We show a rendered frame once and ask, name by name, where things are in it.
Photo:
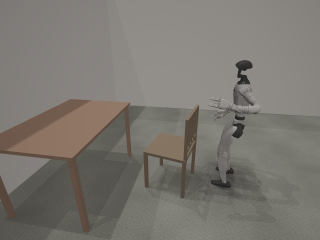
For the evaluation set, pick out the chair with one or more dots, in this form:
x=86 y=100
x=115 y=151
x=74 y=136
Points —
x=175 y=148

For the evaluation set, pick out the robot torso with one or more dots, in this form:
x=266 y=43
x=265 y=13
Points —
x=239 y=100

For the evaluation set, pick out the robot left forearm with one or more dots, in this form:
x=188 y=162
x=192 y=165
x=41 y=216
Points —
x=244 y=109

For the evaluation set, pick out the right robot shin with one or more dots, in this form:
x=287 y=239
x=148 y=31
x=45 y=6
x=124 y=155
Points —
x=228 y=154

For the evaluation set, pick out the table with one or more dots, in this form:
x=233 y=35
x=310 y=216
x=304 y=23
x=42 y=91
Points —
x=62 y=133

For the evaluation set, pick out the robot right hand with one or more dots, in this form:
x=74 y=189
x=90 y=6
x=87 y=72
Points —
x=221 y=113

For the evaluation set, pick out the robot left hand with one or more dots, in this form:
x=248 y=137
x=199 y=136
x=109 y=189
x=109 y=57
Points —
x=223 y=105

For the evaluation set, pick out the robot left upper arm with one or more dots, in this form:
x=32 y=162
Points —
x=246 y=93

